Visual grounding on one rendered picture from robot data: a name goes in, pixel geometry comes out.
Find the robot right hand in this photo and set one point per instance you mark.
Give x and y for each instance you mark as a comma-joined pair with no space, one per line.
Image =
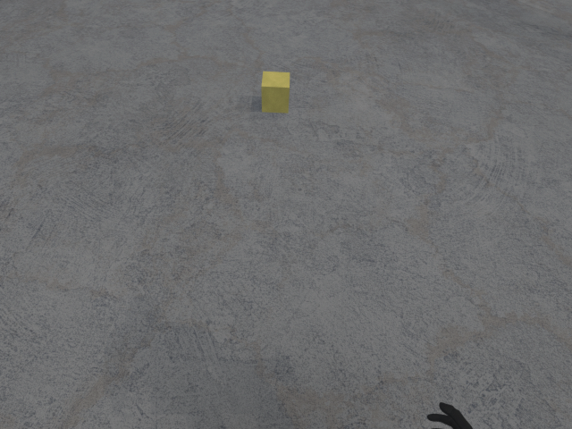
454,418

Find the carton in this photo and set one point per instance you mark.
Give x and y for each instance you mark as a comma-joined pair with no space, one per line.
275,92

